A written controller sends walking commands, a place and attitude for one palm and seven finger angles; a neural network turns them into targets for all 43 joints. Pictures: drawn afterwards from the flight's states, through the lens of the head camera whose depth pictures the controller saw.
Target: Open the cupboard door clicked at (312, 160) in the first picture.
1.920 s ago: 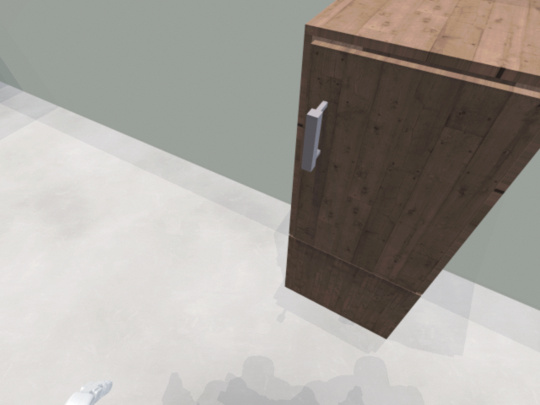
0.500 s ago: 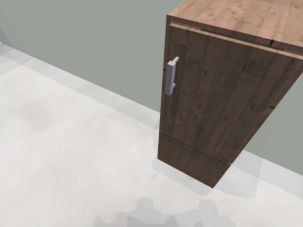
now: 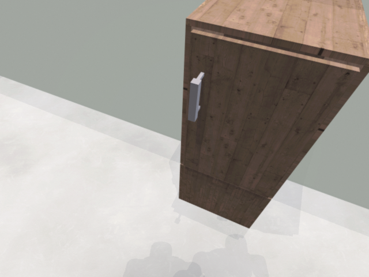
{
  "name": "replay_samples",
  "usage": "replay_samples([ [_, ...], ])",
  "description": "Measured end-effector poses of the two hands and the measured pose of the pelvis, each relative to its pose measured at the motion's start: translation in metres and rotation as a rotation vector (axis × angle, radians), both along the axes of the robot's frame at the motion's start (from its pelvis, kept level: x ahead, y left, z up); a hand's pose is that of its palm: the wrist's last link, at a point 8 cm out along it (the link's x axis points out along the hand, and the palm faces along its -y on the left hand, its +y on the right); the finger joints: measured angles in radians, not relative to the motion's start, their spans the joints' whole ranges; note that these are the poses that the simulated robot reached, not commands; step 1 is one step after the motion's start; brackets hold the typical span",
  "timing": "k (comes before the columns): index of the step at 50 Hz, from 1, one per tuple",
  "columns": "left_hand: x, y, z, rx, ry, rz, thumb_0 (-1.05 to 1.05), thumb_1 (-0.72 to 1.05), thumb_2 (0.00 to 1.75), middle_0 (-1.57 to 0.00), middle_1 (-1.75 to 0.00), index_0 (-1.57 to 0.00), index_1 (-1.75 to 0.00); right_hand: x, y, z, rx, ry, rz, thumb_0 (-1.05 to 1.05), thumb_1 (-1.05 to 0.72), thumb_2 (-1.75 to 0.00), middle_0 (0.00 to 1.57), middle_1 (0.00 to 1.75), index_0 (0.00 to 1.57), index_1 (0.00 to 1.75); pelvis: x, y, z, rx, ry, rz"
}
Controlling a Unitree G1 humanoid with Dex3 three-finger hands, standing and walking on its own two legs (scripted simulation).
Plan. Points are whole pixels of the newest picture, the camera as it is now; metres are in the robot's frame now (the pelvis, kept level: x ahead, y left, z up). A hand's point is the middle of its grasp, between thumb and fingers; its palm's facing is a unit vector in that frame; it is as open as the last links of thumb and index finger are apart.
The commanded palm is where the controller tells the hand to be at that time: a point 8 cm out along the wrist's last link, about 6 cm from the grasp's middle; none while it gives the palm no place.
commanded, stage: shuffle to correct the standing spot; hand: left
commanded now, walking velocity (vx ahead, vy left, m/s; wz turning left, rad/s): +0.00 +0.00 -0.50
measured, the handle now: (196, 97) +0.58 +0.01 +0.06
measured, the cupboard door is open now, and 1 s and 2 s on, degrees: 0 0 0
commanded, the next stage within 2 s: come to a stop and stand still in 1.80 s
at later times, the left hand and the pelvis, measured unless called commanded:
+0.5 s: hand (127, 251) +0.21 +0.16 -0.16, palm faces -0.20 -0.94 -0.27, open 7.4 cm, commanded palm none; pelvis +0.06 -0.01 +0.00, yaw -13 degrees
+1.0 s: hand out of the picture +0.12 +0.27 -0.18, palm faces -0.30 -0.94 -0.18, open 7.4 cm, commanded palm none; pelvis +0.01 +0.08 +0.01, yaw -21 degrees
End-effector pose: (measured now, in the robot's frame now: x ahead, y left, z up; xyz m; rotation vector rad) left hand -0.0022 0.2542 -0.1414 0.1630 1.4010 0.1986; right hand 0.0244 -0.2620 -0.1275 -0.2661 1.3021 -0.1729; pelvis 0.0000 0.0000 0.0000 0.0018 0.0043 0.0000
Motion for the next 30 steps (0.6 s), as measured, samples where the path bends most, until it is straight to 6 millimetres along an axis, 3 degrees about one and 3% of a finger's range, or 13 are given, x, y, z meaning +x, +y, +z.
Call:
replay_samples([
  [4,0.035,-0.002,0.000,-0.016,0.001,-0.059,0.00,0.91,0.90,-0.21,-0.30,-0.20,-0.30,-0.034,0.018,-0.001,0.020,0.084,-0.084,0.01,-0.90,-0.90,0.20,0.30,0.20,0.30,0.012,0.004,0.002,-0.004,-0.006,-0.038],
  [8,0.087,-0.010,0.000,-0.030,-0.050,-0.120,0.00,0.91,0.90,-0.20,-0.30,-0.20,-0.30,-0.062,0.033,-0.005,0.053,0.185,-0.160,0.01,-0.90,-0.90,0.20,0.30,0.20,0.30,0.026,0.002,0.001,-0.004,-0.010,-0.080],
  [14,0.173,-0.037,-0.003,-0.019,-0.177,-0.231,0.00,0.91,0.90,-0.20,-0.30,-0.19,-0.30,-0.069,0.036,-0.024,0.107,0.251,-0.268,0.01,-0.90,-0.90,0.20,0.30,0.20,0.30,0.055,-0.012,-0.014,0.001,-0.019,-0.136],
  [16,0.193,-0.043,-0.003,-0.005,-0.227,-0.246,0.00,0.91,0.90,-0.20,-0.30,-0.20,-0.30,-0.058,0.030,-0.032,0.114,0.242,-0.290,0.01,-0.90,-0.90,0.20,0.30,0.20,0.30,0.060,-0.017,-0.019,-0.002,-0.021,-0.151],
  [19,0.205,-0.048,0.003,0.010,-0.241,-0.260,0.00,0.91,0.90,-0.20,-0.30,-0.20,-0.30,-0.024,0.020,-0.033,0.097,0.167,-0.299,0.01,-0.90,-0.90,0.20,0.30,0.20,0.30,0.063,-0.017,-0.014,-0.003,-0.030,-0.171],
  [25,0.210,-0.043,0.014,0.023,-0.206,-0.308,0.00,0.91,0.90,-0.21,-0.30,-0.20,-0.30,0.055,0.007,-0.019,0.071,-0.067,-0.278,0.01,-0.90,-0.90,0.20,0.30,0.20,0.30,0.063,-0.008,-0.003,0.019,-0.011,-0.222],
  [30,0.212,-0.026,0.014,0.011,-0.211,-0.326,0.00,0.91,0.90,-0.21,-0.30,-0.20,-0.30,0.085,0.014,-0.009,0.048,-0.175,-0.263,0.00,-0.90,-0.90,0.20,0.30,0.20,0.30,0.061,0.012,-0.003,0.021,-0.002,-0.253],
])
